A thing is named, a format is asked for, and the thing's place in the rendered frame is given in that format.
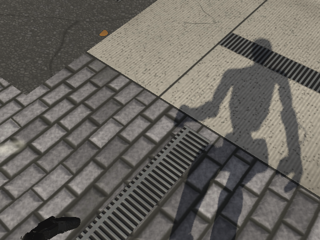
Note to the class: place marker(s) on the robot left hand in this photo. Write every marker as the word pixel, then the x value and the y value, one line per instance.
pixel 52 226

